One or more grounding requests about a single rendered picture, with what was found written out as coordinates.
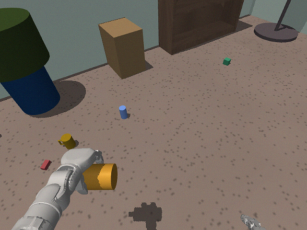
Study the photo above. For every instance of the right robot hand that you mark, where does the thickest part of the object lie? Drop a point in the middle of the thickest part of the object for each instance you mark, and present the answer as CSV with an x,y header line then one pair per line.
x,y
251,223

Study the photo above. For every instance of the left robot arm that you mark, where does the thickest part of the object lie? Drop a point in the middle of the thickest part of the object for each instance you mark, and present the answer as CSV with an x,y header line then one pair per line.
x,y
51,200

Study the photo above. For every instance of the potted plant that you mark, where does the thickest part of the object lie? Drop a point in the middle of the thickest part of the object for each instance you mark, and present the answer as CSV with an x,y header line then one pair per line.
x,y
23,55

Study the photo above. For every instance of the coat stand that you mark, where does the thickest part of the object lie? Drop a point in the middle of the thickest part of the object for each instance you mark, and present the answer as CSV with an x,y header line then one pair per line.
x,y
276,32

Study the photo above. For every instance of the bookshelf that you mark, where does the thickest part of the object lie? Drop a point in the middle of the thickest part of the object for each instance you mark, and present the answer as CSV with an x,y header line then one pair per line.
x,y
183,24

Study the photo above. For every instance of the left robot hand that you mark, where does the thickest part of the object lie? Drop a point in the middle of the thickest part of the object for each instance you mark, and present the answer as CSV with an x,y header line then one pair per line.
x,y
83,158

